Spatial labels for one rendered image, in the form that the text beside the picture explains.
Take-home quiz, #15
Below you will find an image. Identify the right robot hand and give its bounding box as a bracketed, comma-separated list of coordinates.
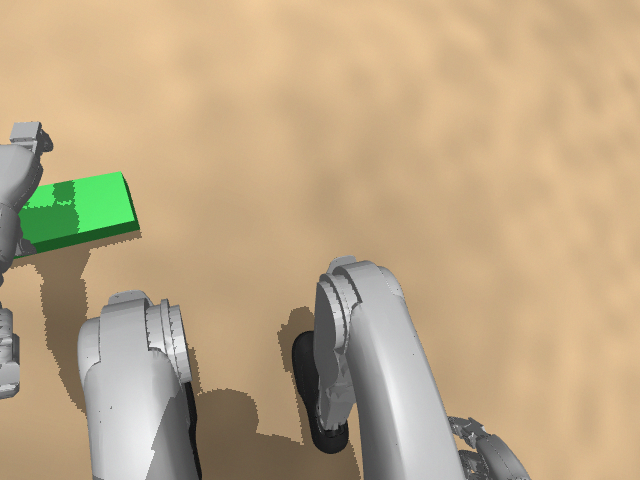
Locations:
[448, 417, 531, 480]

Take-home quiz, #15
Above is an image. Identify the carton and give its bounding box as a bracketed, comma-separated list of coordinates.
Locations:
[14, 171, 140, 259]

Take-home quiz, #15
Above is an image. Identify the left robot foot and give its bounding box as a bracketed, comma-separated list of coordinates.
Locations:
[184, 382, 202, 480]

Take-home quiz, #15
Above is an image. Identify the left robot arm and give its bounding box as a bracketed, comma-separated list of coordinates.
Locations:
[0, 203, 21, 399]

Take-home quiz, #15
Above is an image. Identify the right robot foot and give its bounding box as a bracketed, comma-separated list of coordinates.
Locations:
[292, 331, 349, 454]

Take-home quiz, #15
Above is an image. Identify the left robot hand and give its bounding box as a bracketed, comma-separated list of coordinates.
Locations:
[0, 122, 53, 256]

